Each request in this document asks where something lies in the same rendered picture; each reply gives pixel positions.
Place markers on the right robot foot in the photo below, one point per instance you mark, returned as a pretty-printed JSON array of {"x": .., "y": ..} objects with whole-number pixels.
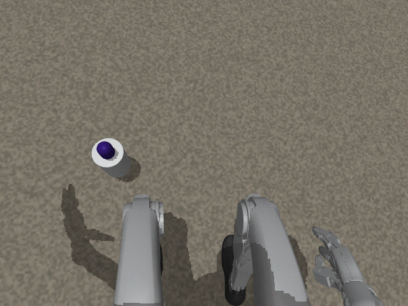
[{"x": 233, "y": 297}]

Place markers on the bottle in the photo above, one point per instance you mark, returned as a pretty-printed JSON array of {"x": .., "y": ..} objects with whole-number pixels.
[{"x": 110, "y": 156}]

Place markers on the right robot hand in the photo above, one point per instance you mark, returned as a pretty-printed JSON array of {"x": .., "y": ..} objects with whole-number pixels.
[{"x": 340, "y": 258}]

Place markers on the right robot arm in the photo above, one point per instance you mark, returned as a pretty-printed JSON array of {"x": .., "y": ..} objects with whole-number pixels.
[{"x": 359, "y": 294}]

